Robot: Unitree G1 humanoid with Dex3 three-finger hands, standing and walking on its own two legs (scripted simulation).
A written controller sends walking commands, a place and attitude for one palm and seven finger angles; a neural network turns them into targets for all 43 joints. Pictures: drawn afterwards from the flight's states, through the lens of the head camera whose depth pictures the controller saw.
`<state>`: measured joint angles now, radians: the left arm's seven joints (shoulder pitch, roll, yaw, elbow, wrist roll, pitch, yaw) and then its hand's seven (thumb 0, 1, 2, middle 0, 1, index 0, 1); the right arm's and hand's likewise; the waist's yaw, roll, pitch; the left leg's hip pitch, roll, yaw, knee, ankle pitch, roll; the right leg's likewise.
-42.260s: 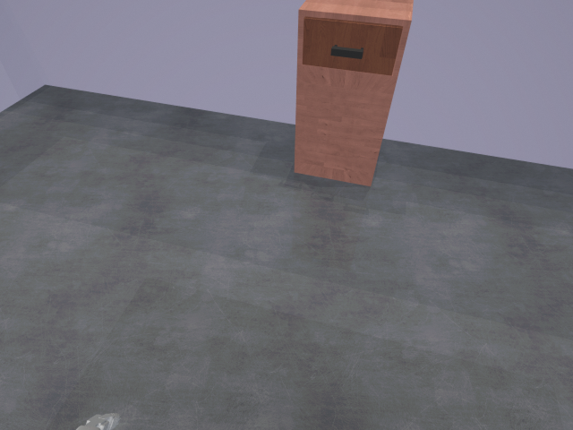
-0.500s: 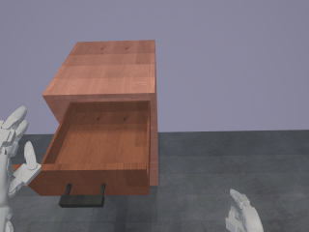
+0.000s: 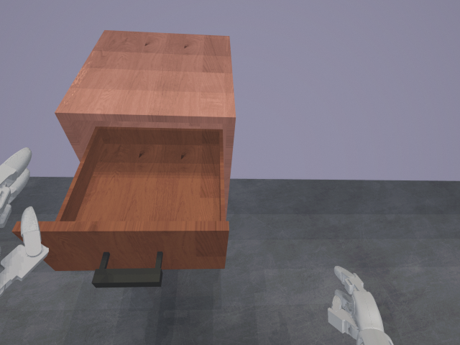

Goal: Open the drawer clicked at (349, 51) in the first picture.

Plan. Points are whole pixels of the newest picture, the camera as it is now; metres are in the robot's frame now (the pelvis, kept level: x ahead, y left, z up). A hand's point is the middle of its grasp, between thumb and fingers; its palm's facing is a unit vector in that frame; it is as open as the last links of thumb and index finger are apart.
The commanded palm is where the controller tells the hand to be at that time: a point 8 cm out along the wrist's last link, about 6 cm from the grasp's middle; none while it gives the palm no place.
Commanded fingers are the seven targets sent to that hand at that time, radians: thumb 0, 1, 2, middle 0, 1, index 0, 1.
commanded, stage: step back with the hand held close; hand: left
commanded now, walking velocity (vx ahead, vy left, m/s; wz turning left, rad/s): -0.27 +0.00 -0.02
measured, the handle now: (130, 266) +0.27 +0.21 -0.07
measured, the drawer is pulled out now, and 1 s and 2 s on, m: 0.29 0.29 0.29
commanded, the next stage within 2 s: stop stepping back and stand still in 0.90 s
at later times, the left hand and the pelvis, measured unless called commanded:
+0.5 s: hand (11, 283) +0.15 +0.24 +0.17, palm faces +0.36 -0.81 -0.47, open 7.4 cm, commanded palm +0.09 +0.28 +0.18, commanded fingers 0.00 0.90 0.90 -0.20 -0.30 -0.20 -0.30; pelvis -0.04 +0.00 +0.00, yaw +0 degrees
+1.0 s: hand out of the picture +0.03 +0.20 +0.14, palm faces +0.29 -0.86 -0.41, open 7.4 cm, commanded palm -0.05 +0.25 +0.18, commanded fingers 0.00 0.90 0.90 -0.20 -0.30 -0.20 -0.30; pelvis -0.18 -0.03 +0.00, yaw -1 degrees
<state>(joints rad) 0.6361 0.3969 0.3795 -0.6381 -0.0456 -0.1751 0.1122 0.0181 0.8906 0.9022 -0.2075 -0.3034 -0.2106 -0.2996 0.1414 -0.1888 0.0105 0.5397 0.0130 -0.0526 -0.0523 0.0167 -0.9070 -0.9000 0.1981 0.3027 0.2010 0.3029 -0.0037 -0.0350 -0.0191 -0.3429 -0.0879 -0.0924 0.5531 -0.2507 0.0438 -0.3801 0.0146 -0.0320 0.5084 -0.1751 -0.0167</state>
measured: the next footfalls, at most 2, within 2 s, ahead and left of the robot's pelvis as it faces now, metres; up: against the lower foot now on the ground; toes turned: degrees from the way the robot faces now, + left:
right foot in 0.54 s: -0.13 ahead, -0.12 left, +0.00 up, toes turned -2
left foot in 0.90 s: -0.10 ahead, +0.07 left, +0.00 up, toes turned +0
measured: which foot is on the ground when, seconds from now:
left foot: down 0.00-0.68, up 0.70-0.88, down 0.90-1.00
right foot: down 0.00-0.34, up 0.36-0.52, down 0.54-0.92, up 0.94-1.00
